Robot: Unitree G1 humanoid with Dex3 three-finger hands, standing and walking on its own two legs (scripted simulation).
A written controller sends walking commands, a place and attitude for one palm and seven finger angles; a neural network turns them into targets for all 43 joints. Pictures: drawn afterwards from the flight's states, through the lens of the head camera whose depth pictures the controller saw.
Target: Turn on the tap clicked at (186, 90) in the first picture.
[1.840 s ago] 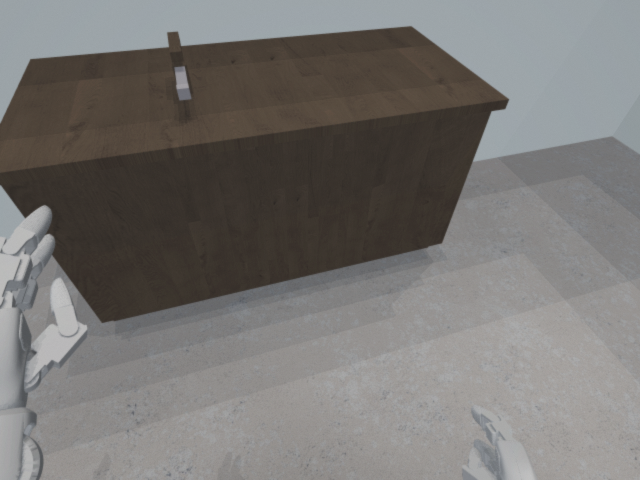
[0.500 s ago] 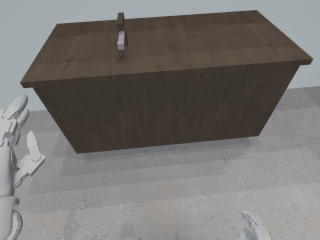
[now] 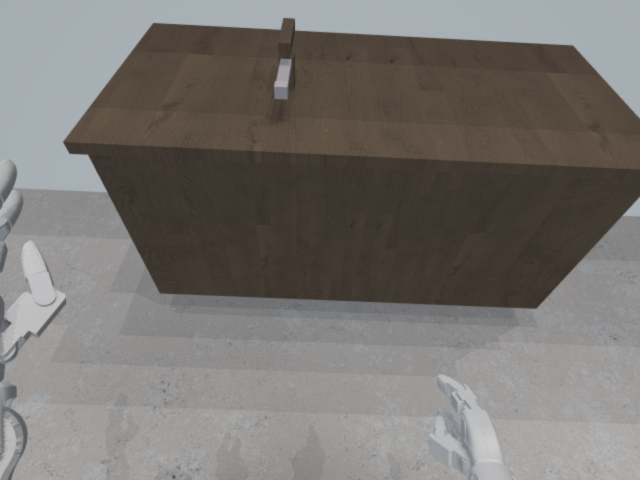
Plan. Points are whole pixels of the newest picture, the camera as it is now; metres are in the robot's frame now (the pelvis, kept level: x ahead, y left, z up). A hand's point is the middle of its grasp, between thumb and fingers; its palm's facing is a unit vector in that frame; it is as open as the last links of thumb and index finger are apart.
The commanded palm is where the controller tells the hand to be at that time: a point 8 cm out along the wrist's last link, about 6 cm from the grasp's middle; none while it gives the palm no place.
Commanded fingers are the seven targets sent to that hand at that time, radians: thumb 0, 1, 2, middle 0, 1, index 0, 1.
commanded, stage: turn to face it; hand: left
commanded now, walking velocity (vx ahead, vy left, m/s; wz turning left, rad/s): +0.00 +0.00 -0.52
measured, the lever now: (281, 90) +0.83 +0.17 +0.04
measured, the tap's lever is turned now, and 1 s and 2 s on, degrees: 0 0 0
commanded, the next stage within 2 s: take the last steps up to it in 0.50 s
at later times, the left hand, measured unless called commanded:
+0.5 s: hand (184, 297) +0.23 +0.15 +0.19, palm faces +0.21 -0.88 -0.44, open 7.4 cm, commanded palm +0.18 +0.21 +0.18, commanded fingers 0.00 0.90 0.90 -0.20 -0.30 -0.20 -0.30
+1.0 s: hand (167, 335) +0.20 +0.16 +0.18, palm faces +0.19 -0.88 -0.43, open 7.4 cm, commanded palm +0.16 +0.21 +0.18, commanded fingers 0.00 0.90 0.90 -0.20 -0.30 -0.20 -0.30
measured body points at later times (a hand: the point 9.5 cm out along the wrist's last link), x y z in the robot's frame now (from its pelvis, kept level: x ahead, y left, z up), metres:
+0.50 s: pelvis -0.03 -0.04 +0.00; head -0.01 -0.03 +0.45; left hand +0.21 +0.20 +0.21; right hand +0.06 -0.34 -0.08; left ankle -0.04 +0.09 -0.73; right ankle +0.02 -0.12 -0.73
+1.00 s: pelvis -0.06 -0.03 +0.00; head -0.06 -0.02 +0.45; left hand +0.18 +0.20 +0.20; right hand +0.02 -0.30 -0.09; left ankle -0.03 +0.09 -0.73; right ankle -0.03 -0.14 -0.73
